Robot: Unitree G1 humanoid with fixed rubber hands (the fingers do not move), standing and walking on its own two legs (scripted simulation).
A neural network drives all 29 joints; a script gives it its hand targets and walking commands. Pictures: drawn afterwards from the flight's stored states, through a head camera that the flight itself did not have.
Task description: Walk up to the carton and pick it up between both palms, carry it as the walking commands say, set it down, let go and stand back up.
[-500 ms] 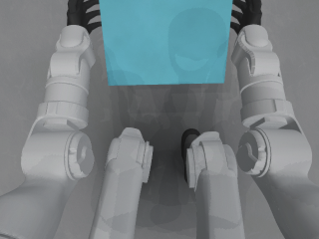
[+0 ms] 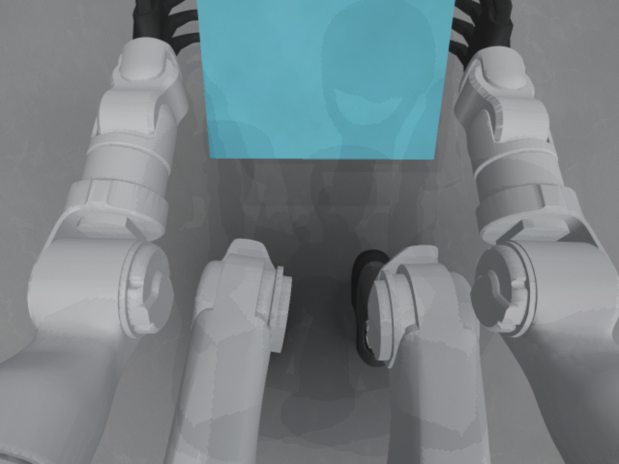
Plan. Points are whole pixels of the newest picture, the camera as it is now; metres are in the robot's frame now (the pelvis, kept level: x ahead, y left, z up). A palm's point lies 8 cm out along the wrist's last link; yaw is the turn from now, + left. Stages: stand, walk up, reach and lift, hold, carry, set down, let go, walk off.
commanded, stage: set down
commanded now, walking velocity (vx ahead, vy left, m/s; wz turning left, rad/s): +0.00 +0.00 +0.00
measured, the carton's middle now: (319, 58) +0.54 +0.00 -0.25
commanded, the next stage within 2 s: none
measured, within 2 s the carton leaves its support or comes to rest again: rests again in 1.52 s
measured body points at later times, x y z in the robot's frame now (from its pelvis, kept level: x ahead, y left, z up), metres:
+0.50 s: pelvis -0.01 +0.00 -0.01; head +0.34 +0.00 +0.27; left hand +0.53 +0.18 -0.17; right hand +0.54 -0.16 -0.17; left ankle +0.09 +0.10 -0.34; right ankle +0.12 -0.12 -0.34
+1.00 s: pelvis +0.00 -0.01 -0.01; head +0.36 +0.01 +0.25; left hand +0.54 +0.18 -0.19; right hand +0.55 -0.16 -0.18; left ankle +0.09 +0.10 -0.34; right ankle +0.12 -0.12 -0.34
